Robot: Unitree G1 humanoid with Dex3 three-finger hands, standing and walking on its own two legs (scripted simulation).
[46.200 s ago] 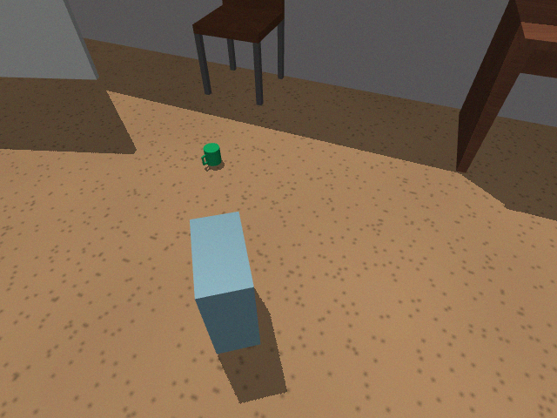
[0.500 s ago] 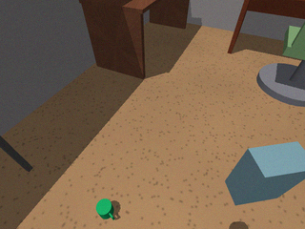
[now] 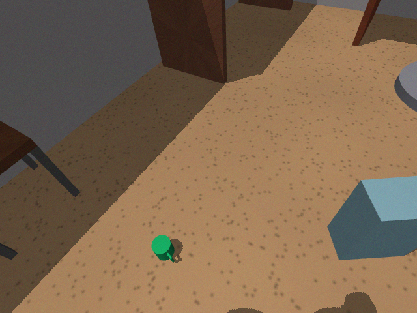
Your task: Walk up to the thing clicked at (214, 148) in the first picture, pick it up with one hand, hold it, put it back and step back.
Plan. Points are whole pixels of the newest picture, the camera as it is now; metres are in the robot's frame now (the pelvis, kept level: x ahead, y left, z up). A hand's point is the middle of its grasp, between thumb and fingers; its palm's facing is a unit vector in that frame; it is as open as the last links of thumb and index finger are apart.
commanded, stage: walk up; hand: left
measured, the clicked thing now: (165, 250) +0.49 +0.28 -0.72
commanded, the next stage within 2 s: none
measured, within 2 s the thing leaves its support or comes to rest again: neither
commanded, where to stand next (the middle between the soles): +0.10 +0.01 m, yaw -3 degrees
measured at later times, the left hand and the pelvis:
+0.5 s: hand out of the picture +0.10 +0.29 -0.16, palm faces -0.03 -0.92 -0.39, open 7.4 cm; pelvis +0.03 +0.02 -0.02, yaw +0 degrees
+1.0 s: hand out of the picture +0.11 +0.28 -0.15, palm faces -0.09 -0.93 -0.35, open 7.4 cm; pelvis +0.01 +0.03 +0.00, yaw -3 degrees
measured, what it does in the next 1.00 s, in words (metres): steps on the spot: left foot, then right foot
